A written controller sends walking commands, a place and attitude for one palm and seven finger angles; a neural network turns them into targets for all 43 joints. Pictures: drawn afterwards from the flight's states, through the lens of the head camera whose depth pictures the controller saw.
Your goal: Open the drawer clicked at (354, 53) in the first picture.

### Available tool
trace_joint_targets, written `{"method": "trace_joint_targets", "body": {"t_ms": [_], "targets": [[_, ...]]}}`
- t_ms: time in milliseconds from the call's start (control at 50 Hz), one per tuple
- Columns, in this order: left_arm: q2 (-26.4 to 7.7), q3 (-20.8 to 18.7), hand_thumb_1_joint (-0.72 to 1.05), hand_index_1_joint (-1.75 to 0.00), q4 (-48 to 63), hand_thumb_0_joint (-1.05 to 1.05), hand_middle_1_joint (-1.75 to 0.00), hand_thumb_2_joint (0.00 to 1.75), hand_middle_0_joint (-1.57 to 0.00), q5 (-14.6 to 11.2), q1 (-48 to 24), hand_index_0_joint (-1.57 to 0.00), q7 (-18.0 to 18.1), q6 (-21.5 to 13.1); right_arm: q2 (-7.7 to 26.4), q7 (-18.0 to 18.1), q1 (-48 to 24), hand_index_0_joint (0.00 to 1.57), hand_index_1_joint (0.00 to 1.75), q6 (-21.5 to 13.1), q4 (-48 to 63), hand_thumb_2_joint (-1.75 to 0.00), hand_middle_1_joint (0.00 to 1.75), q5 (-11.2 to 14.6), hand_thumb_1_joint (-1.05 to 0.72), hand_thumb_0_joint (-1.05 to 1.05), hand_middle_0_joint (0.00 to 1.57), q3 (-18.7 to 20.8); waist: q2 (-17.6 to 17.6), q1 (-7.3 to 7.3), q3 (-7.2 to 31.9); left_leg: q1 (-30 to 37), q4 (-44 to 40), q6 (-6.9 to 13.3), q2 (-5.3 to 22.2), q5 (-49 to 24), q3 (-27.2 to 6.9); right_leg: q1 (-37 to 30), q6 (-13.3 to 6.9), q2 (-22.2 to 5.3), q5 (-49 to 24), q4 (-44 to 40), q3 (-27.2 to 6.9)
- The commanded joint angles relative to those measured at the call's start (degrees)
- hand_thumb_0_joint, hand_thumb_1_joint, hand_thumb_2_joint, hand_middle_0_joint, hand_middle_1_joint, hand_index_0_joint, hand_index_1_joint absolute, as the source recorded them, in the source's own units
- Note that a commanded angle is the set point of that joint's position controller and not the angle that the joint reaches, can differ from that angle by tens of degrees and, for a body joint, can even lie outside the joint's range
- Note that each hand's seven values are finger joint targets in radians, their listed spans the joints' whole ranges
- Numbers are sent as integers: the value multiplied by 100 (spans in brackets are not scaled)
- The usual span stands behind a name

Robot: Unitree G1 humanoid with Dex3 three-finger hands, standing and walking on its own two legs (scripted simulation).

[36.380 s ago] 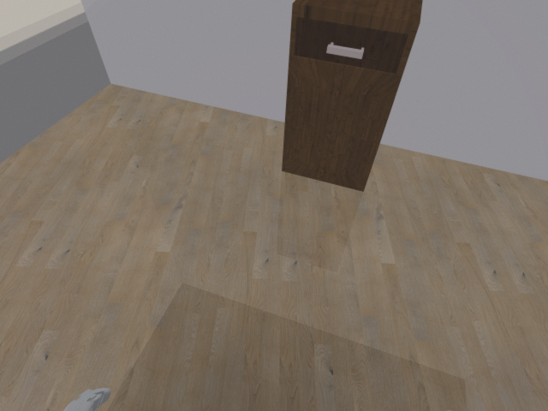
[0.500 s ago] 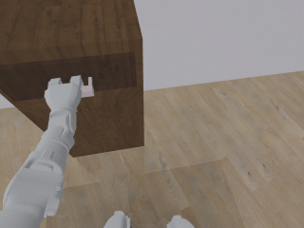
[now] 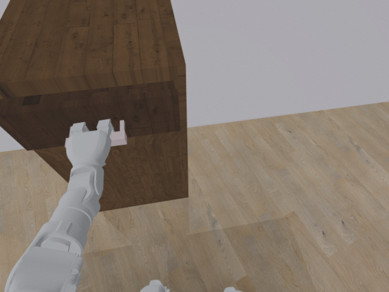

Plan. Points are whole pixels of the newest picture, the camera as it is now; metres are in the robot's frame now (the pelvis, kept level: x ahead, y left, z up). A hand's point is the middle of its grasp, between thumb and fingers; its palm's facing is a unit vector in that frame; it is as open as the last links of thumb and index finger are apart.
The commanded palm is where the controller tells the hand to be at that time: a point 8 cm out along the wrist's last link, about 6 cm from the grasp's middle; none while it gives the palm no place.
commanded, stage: pull the drawer open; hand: left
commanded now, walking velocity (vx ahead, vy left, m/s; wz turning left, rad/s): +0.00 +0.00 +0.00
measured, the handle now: (97, 134) +0.47 +0.23 +0.00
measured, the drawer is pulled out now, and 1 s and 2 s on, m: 0.04 0.17 0.29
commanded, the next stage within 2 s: none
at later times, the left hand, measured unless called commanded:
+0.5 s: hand (97, 182) +0.36 +0.21 -0.02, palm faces -0.03 -0.04 -1.00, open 6.0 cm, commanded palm +0.32 +0.20 +0.03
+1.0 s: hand (97, 211) +0.29 +0.20 -0.02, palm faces +0.00 -0.05 -1.00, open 5.9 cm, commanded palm +0.26 +0.20 +0.03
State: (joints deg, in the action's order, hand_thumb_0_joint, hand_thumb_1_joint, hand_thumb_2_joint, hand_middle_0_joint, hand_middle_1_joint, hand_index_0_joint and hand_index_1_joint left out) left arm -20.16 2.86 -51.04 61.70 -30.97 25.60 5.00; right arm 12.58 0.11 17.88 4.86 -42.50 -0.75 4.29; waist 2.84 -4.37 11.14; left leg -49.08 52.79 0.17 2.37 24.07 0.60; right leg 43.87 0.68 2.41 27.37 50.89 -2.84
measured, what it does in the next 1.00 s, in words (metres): stands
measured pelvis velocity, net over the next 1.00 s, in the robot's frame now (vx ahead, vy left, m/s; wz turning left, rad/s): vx -0.01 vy -0.02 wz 0.03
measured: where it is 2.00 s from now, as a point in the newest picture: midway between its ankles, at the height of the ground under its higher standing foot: outside the picture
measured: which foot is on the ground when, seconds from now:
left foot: down 0.00-1.00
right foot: down 0.00-1.00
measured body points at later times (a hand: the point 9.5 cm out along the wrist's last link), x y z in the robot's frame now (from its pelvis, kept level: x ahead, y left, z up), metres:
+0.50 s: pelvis -0.01 -0.01 +0.01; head +0.05 -0.02 +0.45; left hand +0.35 +0.21 +0.03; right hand +0.11 -0.26 -0.13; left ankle +0.00 +0.12 -0.69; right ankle -0.04 -0.13 -0.69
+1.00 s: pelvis -0.01 -0.02 +0.01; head +0.03 -0.03 +0.46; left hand +0.29 +0.20 +0.03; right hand +0.15 -0.26 -0.11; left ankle +0.00 +0.12 -0.69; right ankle -0.04 -0.13 -0.69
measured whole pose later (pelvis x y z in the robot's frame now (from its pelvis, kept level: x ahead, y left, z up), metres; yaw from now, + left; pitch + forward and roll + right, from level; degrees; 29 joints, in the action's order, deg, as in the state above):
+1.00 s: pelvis -0.01 -0.02 +0.01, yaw +2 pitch +13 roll +0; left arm -15.1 9.5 -29.1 62.2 -6.4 28.4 8.2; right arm 12.5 1.2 9.8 3.3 -39.6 -0.4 3.1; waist 2.4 0.2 9.3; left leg -40.6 49.9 -1.0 1.6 22.4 -0.5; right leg 35.9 -0.6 1.7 27.4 50.3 -1.6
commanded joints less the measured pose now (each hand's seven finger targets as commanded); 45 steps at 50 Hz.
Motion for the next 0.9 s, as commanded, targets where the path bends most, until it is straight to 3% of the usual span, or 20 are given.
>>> {"method": "trace_joint_targets", "body": {"t_ms": [0,60,100,160,200,260,300,320,340,400,420,460,500,560,580,640,720,740,820,880], "targets": [[-940,-248,90,-135,1197,0,-135,90,-40,-2,-1347,-40,238,-45,868,97,233,20,30,-171,489,-90,30,2,-90,0,20,282,-106,90,1962,2133,-381,141,-243,-2628,103,-785,-246,211,-2879,-574,423],[-630,26,90,-135,1300,0,-135,90,-40,89,-1356,-40,330,-11,812,111,100,20,30,-193,533,-90,30,6,-90,0,20,264,-26,75,1839,2219,-459,130,-256,-2512,92,-633,-236,206,-2655,-629,454],[-741,-88,90,-135,1298,0,-135,90,-40,59,-1209,-40,353,57,832,98,56,20,30,-189,533,-90,30,8,-90,0,20,263,44,108,1768,2277,-477,122,-264,-2537,74,-684,-281,210,-2640,-650,454],[-496,111,90,-135,1332,0,-135,90,-40,102,-1227,-40,415,98,782,111,-55,20,30,-192,573,-90,30,9,-90,0,20,237,-2,99,1753,2347,-522,117,-269,-2416,67,-576,-259,209,-2473,-683,488],[-612,13,90,-135,1344,0,-135,90,-40,65,-1147,-40,403,128,805,118,-78,20,30,-192,588,-90,30,8,-90,0,20,240,-70,125,1695,2247,-538,117,-292,-2281,63,-712,-282,198,-2440,-692,464],[-453,154,90,-135,1390,0,-135,90,-40,82,-1133,-40,435,137,754,143,-190,20,30,-210,633,-90,30,20,-90,0,20,210,-139,143,1749,2278,-558,127,-320,-2180,93,-729,-254,183,-2420,-734,452],[-578,32,90,-135,1420,0,-135,90,-40,78,-955,-40,404,159,775,147,-213,20,30,-197,644,-90,30,19,-90,0,20,225,-100,188,1713,2276,-552,118,-321,-2246,76,-805,-285,180,-2467,-705,445],[-402,204,90,-135,1645,0,-135,90,-40,75,-1016,-40,417,122,736,145,-268,20,30,-210,707,-90,30,20,-90,0,20,203,-18,214,1925,2379,-552,122,-332,-2278,102,-814,-262,175,-2504,-700,434],[-441,98,90,-135,1476,0,-135,90,-40,61,-713,-40,414,161,732,150,-268,20,30,-208,686,-90,30,24,-90,0,20,233,-82,217,1735,2356,-545,124,-322,-2251,108,-816,-286,186,-2507,-711,447],[-430,118,90,-135,1751,0,-135,90,-40,26,-582,-40,401,154,753,149,-346,20,30,-222,742,-90,30,27,-90,0,20,214,-188,254,1789,2306,-565,123,-332,-2275,87,-953,-282,179,-2585,-708,435],[-262,271,90,-135,1875,0,-135,90,-40,42,-545,-40,416,134,714,149,-417,20,30,-233,797,-90,30,31,-90,0,20,198,-122,258,1816,2370,-574,126,-343,-2215,110,-886,-260,180,-2504,-732,431],[-228,281,90,-135,1933,0,-135,90,-40,8,-312,-40,412,156,719,147,-462,20,30,-248,811,-90,30,36,-90,0,20,186,-196,274,1659,2312,-593,136,-351,-2164,130,-913,-253,176,-2533,-774,431],[-529,-5,90,-135,2061,0,-135,90,-40,-23,-23,-40,402,162,757,166,-480,20,30,-256,819,-90,30,26,-90,0,20,200,-279,348,1713,2266,-583,137,-355,-2225,128,-1133,-271,168,-2705,-754,386],[-363,128,90,-135,2451,0,-135,90,-40,-34,359,-40,438,169,707,153,-619,20,30,-287,893,-90,30,32,-90,0,20,166,-225,393,1709,2315,-611,131,-376,-2199,172,-1182,-244,156,-2789,-777,373],[-322,139,90,-135,2371,0,-135,90,-40,-40,541,-40,431,207,707,156,-622,20,30,-298,894,-90,30,41,-90,0,20,182,-269,359,1479,2271,-626,130,-373,-2131,160,-1146,-263,165,-2721,-792,391],[-495,-37,90,-135,2563,0,-135,90,-40,-33,729,-40,464,214,719,161,-680,20,30,-322,882,-90,30,39,-90,0,20,180,-329,405,1430,2234,-642,136,-378,-2073,157,-1189,-265,159,-2684,-785,370],[-268,187,90,-135,3058,0,-135,90,-40,2,868,-40,516,259,695,131,-835,20,30,-368,954,-90,30,25,-90,0,20,144,-245,399,1489,2392,-647,127,-370,-2116,166,-1124,-250,147,-2673,-792,389],[-341,69,90,-135,2927,0,-135,90,-40,11,1124,-40,518,293,700,147,-824,20,30,-364,939,-90,30,27,-90,0,20,179,-315,429,1351,2339,-650,124,-376,-2059,149,-1124,-270,162,-2606,-785,394],[-250,202,90,-135,3262,0,-135,90,-40,44,1134,-40,541,328,687,142,-968,20,30,-391,999,-90,30,17,-90,0,20,118,-231,462,1393,2410,-675,120,-383,-1990,141,-1058,-263,152,-2459,-789,407],[-275,198,90,-135,3149,0,-135,90,-40,51,1189,-40,522,388,688,174,-1019,20,30,-410,984,-90,30,25,-90,0,20,121,-352,420,1101,2287,-701,120,-390,-1710,124,-988,-262,142,-2204,-832,402]]}}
